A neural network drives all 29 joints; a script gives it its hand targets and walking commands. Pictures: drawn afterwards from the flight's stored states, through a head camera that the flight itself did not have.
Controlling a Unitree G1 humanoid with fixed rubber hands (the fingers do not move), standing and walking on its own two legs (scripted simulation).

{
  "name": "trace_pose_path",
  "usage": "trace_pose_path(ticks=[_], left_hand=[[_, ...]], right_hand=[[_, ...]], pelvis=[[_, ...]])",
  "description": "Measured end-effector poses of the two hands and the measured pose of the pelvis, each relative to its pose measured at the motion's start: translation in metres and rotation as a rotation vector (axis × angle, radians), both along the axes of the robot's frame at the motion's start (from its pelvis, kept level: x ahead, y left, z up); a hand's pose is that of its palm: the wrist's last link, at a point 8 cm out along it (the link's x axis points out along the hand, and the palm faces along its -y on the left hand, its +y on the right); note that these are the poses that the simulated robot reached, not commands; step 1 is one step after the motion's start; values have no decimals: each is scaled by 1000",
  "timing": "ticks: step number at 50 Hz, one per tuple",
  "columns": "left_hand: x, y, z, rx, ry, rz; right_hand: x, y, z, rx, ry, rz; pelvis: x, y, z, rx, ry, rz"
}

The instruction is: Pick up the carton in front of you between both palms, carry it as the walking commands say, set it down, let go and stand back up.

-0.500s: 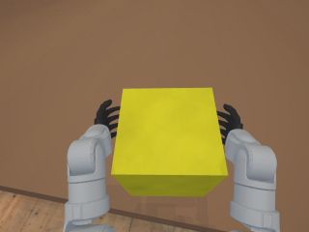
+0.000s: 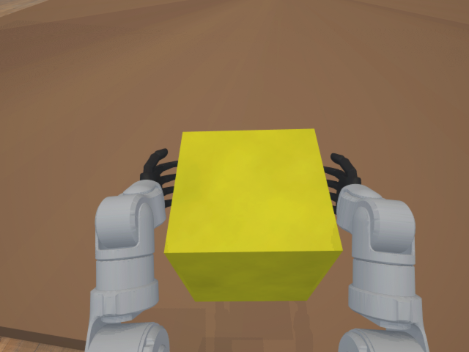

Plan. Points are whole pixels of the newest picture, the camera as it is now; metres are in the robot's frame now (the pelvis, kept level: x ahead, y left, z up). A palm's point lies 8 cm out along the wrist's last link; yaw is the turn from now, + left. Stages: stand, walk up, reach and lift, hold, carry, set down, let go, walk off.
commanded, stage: carry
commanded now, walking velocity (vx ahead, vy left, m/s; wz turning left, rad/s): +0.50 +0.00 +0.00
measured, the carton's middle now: (249, 222) +0.34 +0.00 +0.08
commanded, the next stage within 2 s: none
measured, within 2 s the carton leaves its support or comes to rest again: neither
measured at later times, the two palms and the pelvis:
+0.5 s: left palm (166, 122) +0.50 +0.16 +0.18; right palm (318, 122) +0.52 -0.14 +0.17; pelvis +0.16 -0.02 +0.02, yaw +0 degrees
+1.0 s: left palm (173, 2) +0.84 +0.18 +0.32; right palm (295, 1) +0.81 -0.12 +0.32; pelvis +0.47 +0.06 +0.15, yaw -1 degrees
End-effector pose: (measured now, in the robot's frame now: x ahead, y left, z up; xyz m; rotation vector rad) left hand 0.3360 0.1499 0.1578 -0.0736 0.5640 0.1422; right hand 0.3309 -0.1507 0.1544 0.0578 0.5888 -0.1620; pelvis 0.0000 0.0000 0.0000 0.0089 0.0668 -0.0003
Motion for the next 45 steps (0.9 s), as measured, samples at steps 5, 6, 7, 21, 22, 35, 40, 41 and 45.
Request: trace_pose_path(ticks=[5, 6, 7, 21, 22, 35, 40, 41, 45], left_hand=[[32, -12, 7, -25, 20, -13], [39, -15, 9, -26, 16, -13], [47, -18, 10, -24, 10, -12], [122, 2, 4, -5, 29, 126], [133, 3, 9, -5, 12, 123], [321, 19, 26, 1, 26, 22], [395, 11, 41, -46, 48, -74], [405, 10, 49, -56, 49, -76], [444, 15, 96, -60, 13, -69]], right_hand=[[21, -12, 2, 4, 20, -28], [28, -14, 4, 7, 16, -31], [36, -17, 5, 11, 10, -31], [155, 3, -1, 66, 31, 74], [165, 4, 3, 67, 13, 72], [319, 19, 13, 64, 24, -26], [363, 14, 39, 25, 46, -110], [371, 14, 48, 27, 47, -118], [414, 18, 97, 46, 10, -127]], pelvis=[[20, -2, 9, -20, 13, 15], [26, -4, 10, -22, 13, 16], [32, -6, 10, -25, 13, 16], [123, -28, 15, -5, -4, 20], [131, -26, 16, -4, -3, 18], [301, 29, 31, 43, 14, -7], [355, 51, 69, 43, -15, -2], [365, 54, 80, 42, -16, -3], [407, 62, 121, 15, -16, -19]])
